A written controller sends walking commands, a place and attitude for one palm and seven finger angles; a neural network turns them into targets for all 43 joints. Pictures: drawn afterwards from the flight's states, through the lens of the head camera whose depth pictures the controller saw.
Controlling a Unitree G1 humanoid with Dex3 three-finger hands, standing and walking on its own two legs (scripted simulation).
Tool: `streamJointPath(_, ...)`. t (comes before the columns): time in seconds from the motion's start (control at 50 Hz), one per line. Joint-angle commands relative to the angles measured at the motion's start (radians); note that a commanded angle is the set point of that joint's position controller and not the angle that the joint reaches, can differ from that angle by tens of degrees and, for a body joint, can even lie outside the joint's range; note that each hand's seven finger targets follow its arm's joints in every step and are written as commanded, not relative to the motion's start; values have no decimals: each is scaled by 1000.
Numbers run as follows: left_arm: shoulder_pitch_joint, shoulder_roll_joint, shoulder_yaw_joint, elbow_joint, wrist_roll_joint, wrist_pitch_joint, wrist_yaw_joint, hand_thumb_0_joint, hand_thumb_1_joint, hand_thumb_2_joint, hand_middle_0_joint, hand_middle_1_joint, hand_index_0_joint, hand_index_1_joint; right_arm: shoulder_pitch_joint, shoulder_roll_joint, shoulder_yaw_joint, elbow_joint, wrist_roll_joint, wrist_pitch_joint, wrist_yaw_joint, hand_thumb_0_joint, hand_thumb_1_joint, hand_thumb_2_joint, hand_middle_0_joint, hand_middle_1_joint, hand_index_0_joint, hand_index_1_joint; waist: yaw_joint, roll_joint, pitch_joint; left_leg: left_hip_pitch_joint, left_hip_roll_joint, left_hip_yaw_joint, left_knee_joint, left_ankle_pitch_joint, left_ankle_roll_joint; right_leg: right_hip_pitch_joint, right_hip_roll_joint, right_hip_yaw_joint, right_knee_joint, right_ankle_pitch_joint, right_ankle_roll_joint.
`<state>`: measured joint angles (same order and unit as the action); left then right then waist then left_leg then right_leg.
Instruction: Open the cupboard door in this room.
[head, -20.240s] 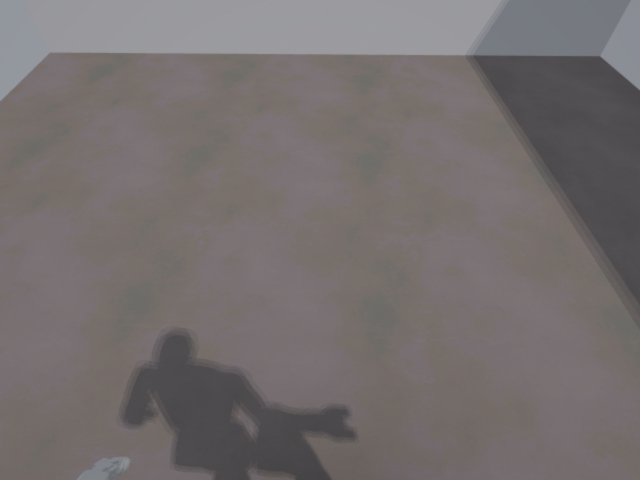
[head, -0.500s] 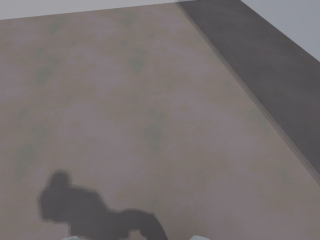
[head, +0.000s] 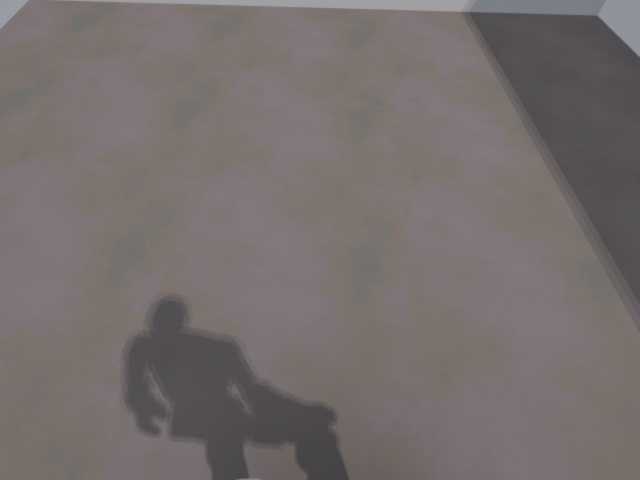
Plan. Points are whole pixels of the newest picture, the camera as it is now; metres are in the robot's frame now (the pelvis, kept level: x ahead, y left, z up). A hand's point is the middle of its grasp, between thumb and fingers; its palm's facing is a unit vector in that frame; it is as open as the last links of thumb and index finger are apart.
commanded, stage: turn or walk to find it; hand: left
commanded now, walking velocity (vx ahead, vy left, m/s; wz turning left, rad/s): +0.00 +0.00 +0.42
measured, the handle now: out of the picture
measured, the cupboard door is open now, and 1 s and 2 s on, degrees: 0 0 0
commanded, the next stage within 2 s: stand and wait in 0.50 s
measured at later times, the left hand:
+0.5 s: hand out of the picture +0.06 +0.21 -0.15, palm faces +0.20 -0.95 -0.26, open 7.4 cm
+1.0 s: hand out of the picture -0.07 +0.17 -0.17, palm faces +0.19 -0.96 -0.19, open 7.4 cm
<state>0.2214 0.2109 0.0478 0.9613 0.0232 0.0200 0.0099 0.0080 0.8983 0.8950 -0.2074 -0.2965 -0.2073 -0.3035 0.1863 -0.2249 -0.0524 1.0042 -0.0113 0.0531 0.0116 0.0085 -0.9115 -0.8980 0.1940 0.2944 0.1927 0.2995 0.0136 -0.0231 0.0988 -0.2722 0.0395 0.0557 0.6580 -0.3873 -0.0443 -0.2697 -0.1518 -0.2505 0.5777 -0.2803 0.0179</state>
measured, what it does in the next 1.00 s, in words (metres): steps on the spot: left foot, then right foot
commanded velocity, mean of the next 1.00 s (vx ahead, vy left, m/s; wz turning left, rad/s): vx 0.00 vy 0.00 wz -0.05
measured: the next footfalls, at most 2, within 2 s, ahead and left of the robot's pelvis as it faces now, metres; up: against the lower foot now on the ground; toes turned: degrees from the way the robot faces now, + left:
left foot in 0.02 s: +0.02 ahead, +0.12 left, +0.00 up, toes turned +5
right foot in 0.50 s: +0.04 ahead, -0.12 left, +0.00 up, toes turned +7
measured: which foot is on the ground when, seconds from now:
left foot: up 0.00-0.00, down 0.02-0.50, up 0.52-0.86, down 0.88-1.00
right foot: down 0.00-0.02, up 0.04-0.48, down 0.50-0.90, up 0.92-1.00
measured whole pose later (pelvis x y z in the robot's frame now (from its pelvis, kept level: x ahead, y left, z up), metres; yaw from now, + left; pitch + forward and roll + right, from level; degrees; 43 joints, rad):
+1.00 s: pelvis -0.04 -0.02 +0.01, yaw +5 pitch +0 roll +0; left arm 0.27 0.20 0.08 1.07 0.01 0.08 -0.01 0.01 0.90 0.90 -0.20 -0.30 -0.20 -0.30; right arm 0.15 -0.16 -0.03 1.03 -0.02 0.00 -0.04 0.01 -0.91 -0.90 0.20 0.29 0.20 0.30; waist 0.05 -0.04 0.08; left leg -0.15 0.05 0.09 0.48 -0.33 -0.01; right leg -0.41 0.01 0.00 0.86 -0.45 0.02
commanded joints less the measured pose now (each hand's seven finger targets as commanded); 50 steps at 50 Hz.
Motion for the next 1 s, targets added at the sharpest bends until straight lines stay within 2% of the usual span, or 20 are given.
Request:
streamJointPath(0.0, 25, 105, 26, -82, -16, 3, 8, 0, 900, 900, -200, -300, -200, -300, 105, -230, -51, -64, -9, -48, -7, 0, -900, -900, 200, 300, 200, 300, -52, 329, -144, 266, 329, -404, -354, 538, 157, -268, 13, 56, 270, -272, 53)
streamJointPath(0.02, -58, 111, 17, -91, -4, 19, 16, 0, 900, 900, -200, -300, -200, -300, 134, -251, -57, -45, -9, -43, -17, 0, -900, -900, 200, 300, 200, 300, -90, 309, -127, 178, 368, -434, -379, 557, 207, -260, 27, 158, 400, -350, 50)
streamJointPath(0.04, -95, 109, 22, -91, -6, 23, 16, 0, 900, 900, -200, -300, -200, -300, 110, -228, -51, -42, -11, -42, -28, 0, -900, -900, 200, 300, 200, 300, -75, 286, -89, 124, 336, -410, -374, 511, 219, -273, 26, 205, 462, -310, 47)
streamJointPath(0.08, -52, 115, 28, -51, -6, 17, 2, 0, 900, 900, -200, -300, -200, -300, 11, -177, -33, -65, -11, -46, -35, 0, -900, -900, 200, 300, 200, 300, -26, 200, -71, 131, 243, -299, -344, 521, 206, -284, 34, 220, 515, -180, 52)
streamJointPath(0.14, -26, 115, 24, -33, -9, 9, -2, 0, 900, 900, -200, -300, -200, -300, 19, -166, -30, -68, -5, -55, -35, 0, -900, -900, 200, 300, 200, 300, -22, 163, -126, 209, 197, -235, -310, 673, 197, -274, 48, 218, 496, -133, 64)
streamJointPath(0.3, -94, 100, 18, -70, -14, 11, 8, 0, 900, 900, -200, -300, -200, -300, 51, -175, -47, -74, -12, -43, -29, 0, -900, -900, 200, 300, 200, 300, -50, 173, -112, 178, 197, -343, -307, 606, 221, -213, 81, 227, 331, -173, 69)
streamJointPath(0.42, 2, 98, 19, -62, -18, -5, 11, 0, 900, 900, -200, -300, -200, -300, 3, -176, -56, -98, -13, -32, -24, 0, -900, -900, 200, 300, 200, 300, -5, 171, -151, 60, 140, -383, -238, 540, 186, 23, 126, 195, -10, -45, 47)
streamJointPath(0.44, 36, 112, 21, -54, -17, -14, 14, 0, 900, 900, -200, -300, -200, -300, 2, -163, -57, -101, -6, -33, -22, 0, -900, -900, 200, 300, 200, 300, 12, 137, -166, 12, 111, -373, -192, 489, 155, 118, 114, 196, -147, 59, 43)
streamJointPath(0.46, 62, 157, 29, -50, -9, -25, 19, 0, 900, 900, -200, -300, -200, -300, 15, -122, -51, -105, 2, -36, -18, 0, -900, -900, 200, 300, 200, 300, 21, 28, -180, -113, 50, -318, -103, 322, 101, 252, 10, 287, -242, 103, 20)
streamJointPath(0.48, 69, 235, 45, -55, 4, -32, 25, 0, 900, 900, -200, -300, -200, -300, 23, -62, -38, -128, 6, -38, -11, 0, -900, -900, 200, 300, 200, 300, 23, -225, -166, -280, -96, -149, 88, -24, 29, 312, -233, 528, -287, 170, -82)
streamJointPath(0.5, 57, 246, 45, -71, -3, -29, 23, 0, 900, 900, -200, -300, -200, -300, -6, -93, -48, -136, -4, -24, -17, 0, -900, -900, 200, 300, 200, 300, 36, -220, -136, -264, -89, -148, 271, -199, 23, 162, -330, 573, -313, 189, -174)
streamJointPath(0.52, 16, 217, 45, -76, -4, -29, 26, 0, 900, 900, -200, -300, -200, -300, -5, -98, -49, -117, -8, -9, -19, 0, -900, -900, 200, 300, 200, 300, 19, -215, -97, -241, -64, -186, 386, -173, 30, 59, -288, 571, -335, 108, -191)
streamJointPath(0.56, -59, 142, 21, -75, -3, -30, 25, 0, 900, 900, -200, -300, -200, -300, 44, -71, -41, -61, -9, -6, -14, 0, -900, -900, 200, 300, 200, 300, -32, -102, -49, -198, -37, -158, 444, -54, 27, 12, -166, 423, -302, 155, -164)
streamJointPath(0.6, -56, 113, 5, -64, -2, -39, 19, 0, 900, 900, -200, -300, -200, -300, 82, -50, -27, -28, -8, -9, -14, 0, -900, -900, 200, 300, 200, 300, -39, -128, -64, -127, -20, -110, 360, 6, 17, 6, -96, 340, -293, 210, -137)
streamJointPath(0.72, 89, 159, 26, 25, 2, -31, 10, 0, 900, 900, -200, -300, -200, -300, -10, -42, -5, -20, -1, -35, -36, 0, -900, -900, 200, 300, 200, 300, 36, -161, -87, -83, -13, -28, 41, -59, 4, 149, -94, 461, -251, 470, -192)
streamJointPath(0.8, 69, 171, 45, 42, -5, -15, 15, 0, 900, 900, -200, -300, -200, -300, 31, -44, -2, 1, 9, -49, -53, 0, -900, -900, 200, 300, 200, 300, 8, -141, -157, 19, -16, -18, -155, 24, 7, 176, -82, 503, -177, 565, -174)
streamJointPath(0.84, 29, 146, 43, 36, -16, -7, 11, 0, 900, 900, -200, -300, -200, -300, 83, -65, -7, 22, 10, -62, -59, 0, -900, -900, 200, 300, 200, 300, -25, -66, -184, 228, 26, -26, -319, 190, 24, 39, -10, 453, -112, 434, -106)
streamJointPath(0.88, 31, 79, 34, 7, -18, 0, -3, 0, 900, 900, -200, -300, -200, -300, 64, -162, -27, 0, -2, -65, -64, 0, -900, -900, 200, 300, 200, 300, -23, 207, -160, 334, 289, -236, -330, 420, 135, -199, 134, 299, 63, 14, -24)
streamJointPath(0.9, -18, 78, 35, 0, -11, 15, -4, 0, 900, 900, -200, -300, -200, -300, 49, -162, -32, 1, -7, -61, -68, 0, -900, -900, 200, 300, 200, 300, -41, 311, -100, 259, 361, -244, -369, 524, 195, -240, 147, 248, 251, -237, 4)
streamJointPath(0.98, -2, 74, 51, 3, -4, 33, -17, 0, 900, 900, -200, -300, -200, -300, -30, -131, -32, -40, -16, -56, -65, 0, -900, -900, 200, 300, 200, 300, 5, 180, -28, 153, 295, -96, -314, 583, 200, -266, 116, 254, 507, -218, 20)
